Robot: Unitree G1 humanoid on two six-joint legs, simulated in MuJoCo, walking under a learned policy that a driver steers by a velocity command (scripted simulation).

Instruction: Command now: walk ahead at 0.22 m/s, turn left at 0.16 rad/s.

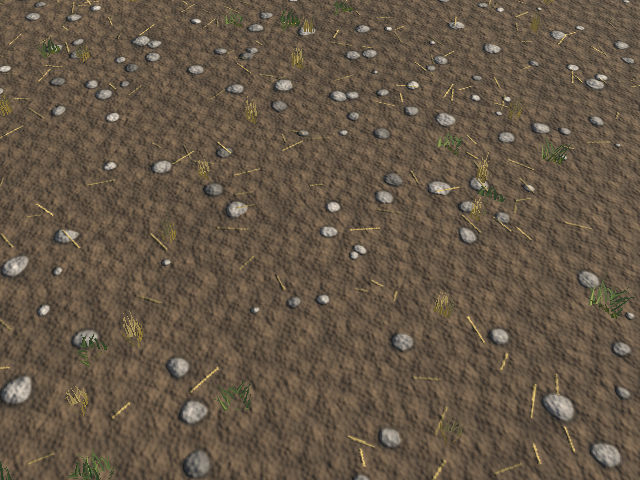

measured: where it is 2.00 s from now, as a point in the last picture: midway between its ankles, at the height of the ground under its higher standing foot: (350, 273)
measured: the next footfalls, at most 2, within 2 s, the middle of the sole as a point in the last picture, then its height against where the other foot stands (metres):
right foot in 0.44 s outside the picture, level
left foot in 0.96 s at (297, 424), level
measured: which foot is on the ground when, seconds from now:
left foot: down 0.00-0.44, up 0.46-0.94, down 0.96-1.00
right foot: up 0.00-0.42, down 0.44-0.96, up 0.98-1.00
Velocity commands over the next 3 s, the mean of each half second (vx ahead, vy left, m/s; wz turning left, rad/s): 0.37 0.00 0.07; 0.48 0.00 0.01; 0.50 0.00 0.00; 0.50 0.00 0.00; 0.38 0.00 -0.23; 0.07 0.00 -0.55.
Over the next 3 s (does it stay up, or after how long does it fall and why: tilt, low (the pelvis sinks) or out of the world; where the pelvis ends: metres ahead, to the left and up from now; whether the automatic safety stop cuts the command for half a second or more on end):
stays up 1.36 -0.02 0.00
